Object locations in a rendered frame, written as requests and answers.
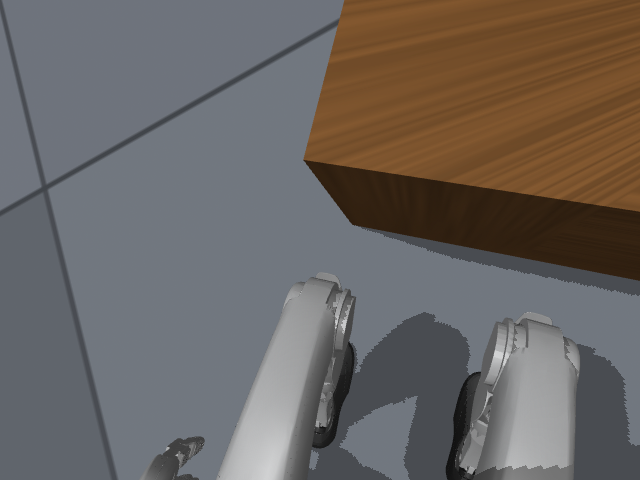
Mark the left robot hand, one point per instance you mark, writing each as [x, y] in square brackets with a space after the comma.
[166, 466]

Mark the right robot foot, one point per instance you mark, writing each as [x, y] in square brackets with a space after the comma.
[461, 419]

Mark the left robot foot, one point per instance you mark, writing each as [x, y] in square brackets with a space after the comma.
[324, 436]

